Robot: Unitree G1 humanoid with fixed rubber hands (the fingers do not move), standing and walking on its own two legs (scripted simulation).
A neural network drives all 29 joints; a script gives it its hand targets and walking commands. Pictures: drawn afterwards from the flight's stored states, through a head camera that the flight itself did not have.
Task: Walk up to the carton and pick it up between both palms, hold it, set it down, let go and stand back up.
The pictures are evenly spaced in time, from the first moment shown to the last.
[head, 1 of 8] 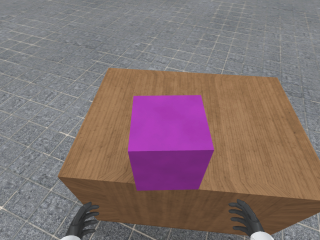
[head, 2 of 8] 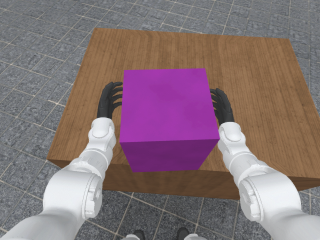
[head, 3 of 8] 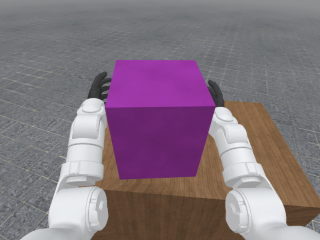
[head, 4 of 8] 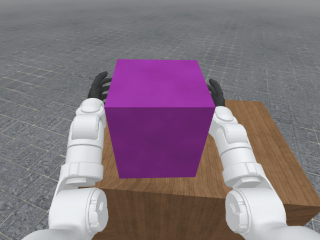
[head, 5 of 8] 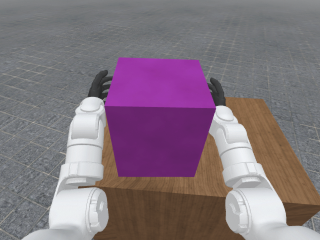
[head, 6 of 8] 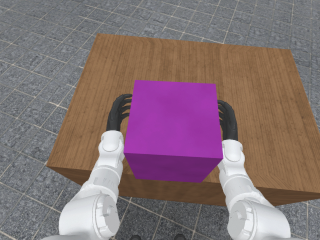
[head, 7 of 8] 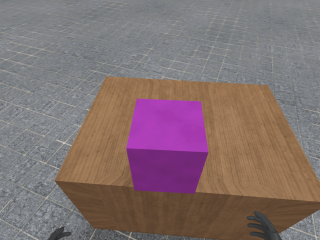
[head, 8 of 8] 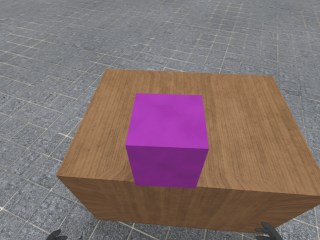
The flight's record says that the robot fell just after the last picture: no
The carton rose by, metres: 0.23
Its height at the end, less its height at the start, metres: +0.00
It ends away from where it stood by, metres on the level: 0.01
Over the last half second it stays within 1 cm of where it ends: yes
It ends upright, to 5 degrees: yes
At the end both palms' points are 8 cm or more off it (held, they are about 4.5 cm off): yes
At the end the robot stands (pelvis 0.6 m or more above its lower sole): yes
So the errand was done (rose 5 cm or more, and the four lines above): yes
